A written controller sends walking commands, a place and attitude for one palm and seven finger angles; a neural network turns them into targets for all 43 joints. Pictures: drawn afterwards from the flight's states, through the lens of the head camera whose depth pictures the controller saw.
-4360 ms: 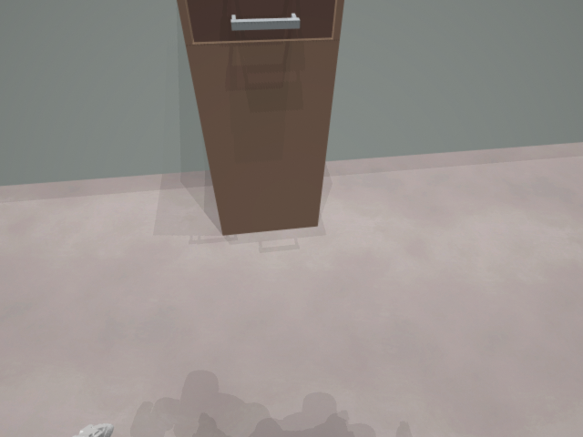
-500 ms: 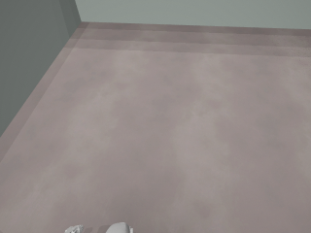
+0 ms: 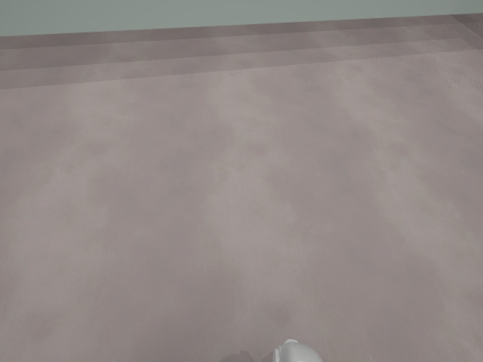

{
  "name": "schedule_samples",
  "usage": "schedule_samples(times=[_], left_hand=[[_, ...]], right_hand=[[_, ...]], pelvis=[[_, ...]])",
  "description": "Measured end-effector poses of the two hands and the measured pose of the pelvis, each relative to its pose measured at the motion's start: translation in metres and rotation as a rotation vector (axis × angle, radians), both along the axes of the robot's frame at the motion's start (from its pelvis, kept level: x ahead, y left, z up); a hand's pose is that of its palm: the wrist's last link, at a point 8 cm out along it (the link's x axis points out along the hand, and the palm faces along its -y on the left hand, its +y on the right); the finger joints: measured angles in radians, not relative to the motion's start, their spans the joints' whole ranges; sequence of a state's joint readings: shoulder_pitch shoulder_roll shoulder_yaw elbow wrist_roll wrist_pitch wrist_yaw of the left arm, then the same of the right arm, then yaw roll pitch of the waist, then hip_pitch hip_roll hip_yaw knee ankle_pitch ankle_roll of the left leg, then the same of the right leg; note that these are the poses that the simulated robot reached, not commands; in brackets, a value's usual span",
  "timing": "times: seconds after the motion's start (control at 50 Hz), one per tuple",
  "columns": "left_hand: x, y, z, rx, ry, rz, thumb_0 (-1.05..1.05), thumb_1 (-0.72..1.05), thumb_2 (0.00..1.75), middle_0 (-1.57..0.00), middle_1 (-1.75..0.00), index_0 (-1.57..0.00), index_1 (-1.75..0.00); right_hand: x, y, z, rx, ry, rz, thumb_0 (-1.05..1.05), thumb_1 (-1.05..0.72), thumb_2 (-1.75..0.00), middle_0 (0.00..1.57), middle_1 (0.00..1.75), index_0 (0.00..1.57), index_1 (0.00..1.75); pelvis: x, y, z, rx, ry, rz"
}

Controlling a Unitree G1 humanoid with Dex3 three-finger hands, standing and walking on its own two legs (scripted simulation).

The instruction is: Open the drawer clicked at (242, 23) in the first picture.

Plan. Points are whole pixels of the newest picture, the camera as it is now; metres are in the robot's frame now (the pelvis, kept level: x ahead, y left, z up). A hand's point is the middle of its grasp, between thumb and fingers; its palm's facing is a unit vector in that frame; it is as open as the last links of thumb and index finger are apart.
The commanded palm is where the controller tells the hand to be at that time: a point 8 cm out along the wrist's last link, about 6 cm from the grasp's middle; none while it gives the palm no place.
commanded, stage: turn to face it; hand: left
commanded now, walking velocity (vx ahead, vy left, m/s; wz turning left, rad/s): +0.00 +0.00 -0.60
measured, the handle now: out of the picture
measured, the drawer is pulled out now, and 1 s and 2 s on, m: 0.00 0.00 0.00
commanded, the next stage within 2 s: none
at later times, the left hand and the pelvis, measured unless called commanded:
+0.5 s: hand (158, 354) +0.15 +0.16 -0.18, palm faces +0.07 -0.99 -0.14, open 7.4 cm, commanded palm none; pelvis +0.05 -0.01 -0.02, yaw +4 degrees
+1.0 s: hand out of the picture +0.08 +0.20 -0.16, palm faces +0.34 -0.90 -0.27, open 7.4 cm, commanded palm none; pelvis +0.03 -0.04 -0.01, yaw +19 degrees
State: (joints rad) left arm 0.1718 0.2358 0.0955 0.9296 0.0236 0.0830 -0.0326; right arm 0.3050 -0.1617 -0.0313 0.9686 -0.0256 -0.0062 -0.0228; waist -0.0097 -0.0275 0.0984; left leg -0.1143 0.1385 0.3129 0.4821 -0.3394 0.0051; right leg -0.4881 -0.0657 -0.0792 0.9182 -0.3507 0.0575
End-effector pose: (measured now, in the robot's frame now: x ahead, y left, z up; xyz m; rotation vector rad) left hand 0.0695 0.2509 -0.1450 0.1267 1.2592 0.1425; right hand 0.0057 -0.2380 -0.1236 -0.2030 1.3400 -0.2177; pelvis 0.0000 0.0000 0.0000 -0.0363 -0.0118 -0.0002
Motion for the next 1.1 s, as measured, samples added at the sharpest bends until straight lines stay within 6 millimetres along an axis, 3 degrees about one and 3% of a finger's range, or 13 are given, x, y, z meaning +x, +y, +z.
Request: schedule_samples(times=[0.1, 0.16, 0.22, 0.3, 0.42, 0.56, 0.68, 0.78, 0.92, 1.02, 1.1], left_hand=[[0.070, -0.029, 0.001, 0.027, -0.076, -0.130, 0.01, 0.91, 0.90, -0.20, -0.30, -0.20, -0.30], [0.103, -0.046, 0.002, 0.054, -0.161, -0.178, 0.00, 0.90, 0.90, -0.20, -0.30, -0.20, -0.30], [0.115, -0.057, 0.011, 0.064, -0.195, -0.189, 0.00, 0.90, 0.90, -0.20, -0.30, -0.20, -0.30], [0.115, -0.067, 0.017, 0.055, -0.187, -0.181, 0.00, 0.90, 0.90, -0.20, -0.30, -0.20, -0.30], [0.099, -0.065, 0.009, -0.003, -0.182, -0.088, 0.00, 0.90, 0.90, -0.20, -0.30, -0.20, -0.30], [0.043, -0.022, -0.023, -0.019, -0.075, 0.077, 0.00, 0.90, 0.90, -0.20, -0.30, -0.20, -0.30], [-0.003, 0.010, -0.011, 0.029, 0.034, 0.157, 0.00, 0.90, 0.90, -0.20, -0.30, -0.20, -0.30], [-0.022, 0.021, 0.002, 0.067, 0.035, 0.220, 0.01, 0.91, 0.90, -0.20, -0.30, -0.20, -0.30], [-0.020, 0.008, 0.014, 0.103, -0.042, 0.275, 0.01, 0.91, 0.90, -0.20, -0.30, -0.20, -0.30], [-0.017, -0.020, 0.023, 0.130, -0.120, 0.307, 0.00, 0.90, 0.90, -0.20, -0.30, -0.20, -0.30], [-0.035, -0.047, 0.029, 0.157, -0.140, 0.348, 0.00, 0.90, 0.90, -0.20, -0.30, -0.20, -0.30]], right_hand=[[-0.029, -0.014, -0.022, 0.037, 0.072, -0.127, 0.01, -0.90, -0.90, 0.20, 0.30, 0.20, 0.29], [-0.036, -0.025, -0.039, 0.056, 0.105, -0.167, 0.01, -0.91, -0.90, 0.20, 0.30, 0.20, 0.29], [-0.025, -0.032, -0.040, 0.053, 0.103, -0.174, 0.01, -0.91, -0.90, 0.20, 0.30, 0.20, 0.29], [0.001, -0.030, -0.034, 0.065, 0.045, -0.152, 0.01, -0.91, -0.90, 0.20, 0.30, 0.20, 0.29], [0.040, -0.013, -0.026, 0.082, 0.013, -0.057, 0.00, -0.91, -0.90, 0.20, 0.30, 0.20, 0.29], [0.085, 0.004, -0.021, 0.026, -0.037, 0.076, 0.01, -0.92, -0.90, 0.20, 0.30, 0.20, 0.29], [0.105, 0.009, -0.003, -0.001, -0.059, 0.142, 0.01, -0.91, -0.90, 0.20, 0.30, 0.20, 0.29], [0.122, 0.005, 0.004, -0.002, -0.067, 0.202, 0.00, -0.91, -0.90, 0.20, 0.30, 0.20, 0.29], [0.146, -0.014, -0.002, 0.014, -0.090, 0.279, 0.00, -0.91, -0.90, 0.20, 0.30, 0.20, 0.29], [0.166, -0.036, -0.015, 0.041, -0.106, 0.334, 0.01, -0.91, -0.90, 0.20, 0.30, 0.20, 0.29], [0.185, -0.050, -0.025, 0.062, -0.115, 0.384, 0.01, -0.91, -0.90, 0.20, 0.30, 0.20, 0.29]], pelvis=[[0.016, -0.015, -0.013, 0.019, 0.001, -0.071], [0.024, -0.026, -0.024, 0.022, -0.002, -0.086], [0.028, -0.030, -0.020, 0.024, -0.010, -0.087], [0.037, -0.031, -0.011, 0.025, -0.009, -0.066], [0.045, -0.024, -0.009, 0.018, -0.009, 0.009], [0.046, 0.000, -0.021, 0.005, 0.011, 0.089], [0.045, 0.005, -0.006, -0.001, 0.032, 0.136], [0.044, 0.002, 0.001, -0.008, 0.035, 0.192], [0.038, -0.019, -0.001, 0.006, 0.031, 0.278], [0.034, -0.046, -0.007, 0.023, 0.033, 0.344], [0.033, -0.065, -0.011, 0.041, 0.027, 0.403]])
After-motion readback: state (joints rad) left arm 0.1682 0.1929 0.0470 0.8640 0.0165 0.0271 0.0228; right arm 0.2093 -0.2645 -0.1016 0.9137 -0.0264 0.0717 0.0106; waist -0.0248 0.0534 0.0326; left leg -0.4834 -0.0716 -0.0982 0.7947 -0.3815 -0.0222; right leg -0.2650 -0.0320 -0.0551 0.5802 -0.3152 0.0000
